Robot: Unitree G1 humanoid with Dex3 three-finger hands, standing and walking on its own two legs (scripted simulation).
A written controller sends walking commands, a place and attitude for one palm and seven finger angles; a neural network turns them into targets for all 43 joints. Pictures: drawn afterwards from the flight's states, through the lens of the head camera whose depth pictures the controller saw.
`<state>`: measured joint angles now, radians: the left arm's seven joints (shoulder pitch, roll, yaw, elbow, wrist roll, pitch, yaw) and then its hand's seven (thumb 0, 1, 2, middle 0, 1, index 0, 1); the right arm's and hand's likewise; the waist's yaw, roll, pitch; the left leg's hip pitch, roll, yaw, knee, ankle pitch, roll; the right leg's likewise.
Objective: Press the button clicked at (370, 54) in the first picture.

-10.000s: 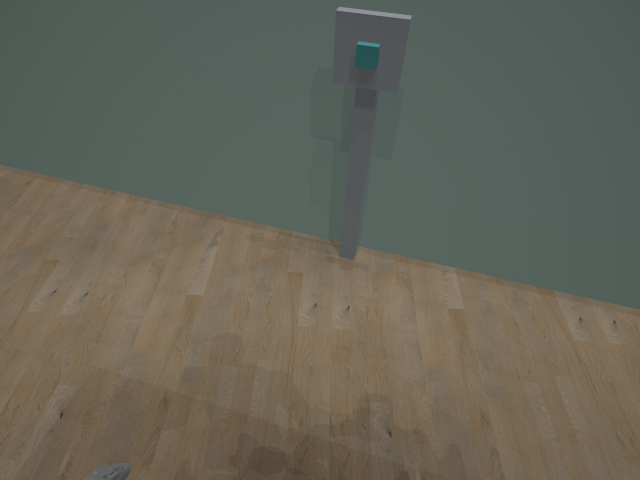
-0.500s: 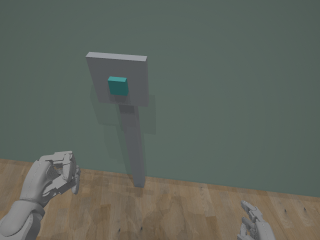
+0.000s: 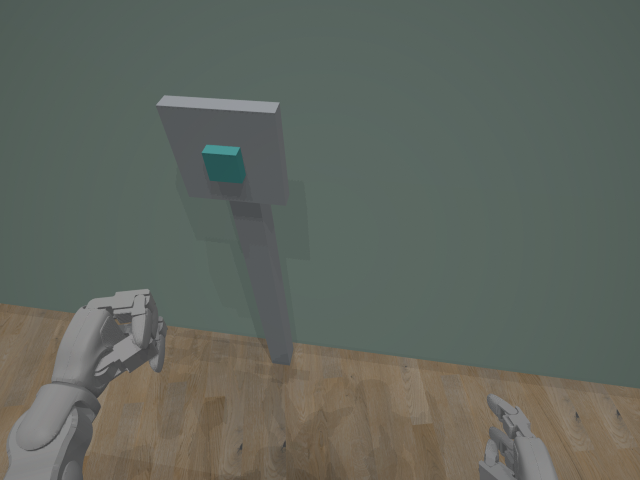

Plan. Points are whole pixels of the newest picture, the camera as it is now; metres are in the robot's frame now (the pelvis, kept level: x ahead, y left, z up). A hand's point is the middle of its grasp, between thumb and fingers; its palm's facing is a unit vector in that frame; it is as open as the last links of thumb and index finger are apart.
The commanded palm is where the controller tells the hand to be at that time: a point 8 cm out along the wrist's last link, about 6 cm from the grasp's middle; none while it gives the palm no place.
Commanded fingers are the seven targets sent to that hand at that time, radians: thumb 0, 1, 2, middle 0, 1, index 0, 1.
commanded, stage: aim a knuckle at the button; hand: left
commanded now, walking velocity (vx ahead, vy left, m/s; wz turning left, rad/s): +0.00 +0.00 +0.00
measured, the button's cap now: (225, 163) +0.55 +0.19 +0.10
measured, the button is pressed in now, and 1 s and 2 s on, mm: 0 0 0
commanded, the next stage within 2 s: press the button with the knuckle in 1.74 s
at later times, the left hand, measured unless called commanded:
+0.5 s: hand (186, 281) +0.34 +0.20 +0.07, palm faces -0.09 -1.00 -0.01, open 3.1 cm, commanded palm +0.33 +0.25 +0.08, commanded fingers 0.00 0.90 0.90 -1.30 -1.50 -1.30 -1.50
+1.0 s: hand (217, 231) +0.44 +0.18 +0.06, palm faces -0.08 -1.00 -0.01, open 3.1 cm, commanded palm +0.42 +0.23 +0.07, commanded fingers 0.00 0.90 0.90 -1.30 -1.50 -1.30 -1.50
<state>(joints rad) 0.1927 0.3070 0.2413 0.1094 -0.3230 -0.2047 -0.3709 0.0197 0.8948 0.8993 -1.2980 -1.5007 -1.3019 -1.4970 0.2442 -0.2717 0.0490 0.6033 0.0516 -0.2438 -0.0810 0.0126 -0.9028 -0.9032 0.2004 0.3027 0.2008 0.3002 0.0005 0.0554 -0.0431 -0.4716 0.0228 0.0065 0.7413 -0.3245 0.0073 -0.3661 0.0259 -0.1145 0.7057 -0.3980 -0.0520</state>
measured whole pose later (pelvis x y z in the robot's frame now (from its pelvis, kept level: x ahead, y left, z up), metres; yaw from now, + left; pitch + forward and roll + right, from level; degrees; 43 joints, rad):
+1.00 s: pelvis +0.01 +0.03 -0.01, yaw -3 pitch +11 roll -1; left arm -0.54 0.34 0.26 0.83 -0.19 -0.31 -0.24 0.02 0.90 0.90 -1.30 -1.50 -1.30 -1.50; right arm 0.34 -0.26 0.02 0.64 0.03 -0.03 -0.03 0.01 -0.90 -0.90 0.20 0.30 0.20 0.30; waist -0.09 0.01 -0.07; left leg -0.64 0.02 0.06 0.81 -0.36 0.04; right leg -0.56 0.01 -0.06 0.78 -0.42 -0.02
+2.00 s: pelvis +0.01 +0.01 -0.02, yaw -2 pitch +13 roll -2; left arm -0.63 0.38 0.28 0.96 -0.19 -0.36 -0.29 0.02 0.90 0.90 -1.30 -1.50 -1.30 -1.50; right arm 0.32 -0.27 0.02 0.62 0.04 0.04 -0.03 0.01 -0.91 -0.90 0.20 0.30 0.20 0.30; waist -0.09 0.01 -0.08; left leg -0.71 0.03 0.04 0.86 -0.38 0.03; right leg -0.61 0.03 -0.08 0.82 -0.44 -0.04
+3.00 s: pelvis -0.01 +0.02 -0.03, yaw -3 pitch +18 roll -3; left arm -0.97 0.51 0.32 1.26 -0.10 -0.37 -0.23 0.02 0.90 0.90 -1.29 -1.50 -1.50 -1.50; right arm 0.40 -0.28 0.03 0.66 0.00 0.02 -0.01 0.00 -0.91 -0.90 0.20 0.30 0.20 0.30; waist -0.18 0.03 -0.08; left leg -0.90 0.05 0.02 0.96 -0.38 0.03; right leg -0.79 0.04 -0.10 0.90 -0.43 -0.04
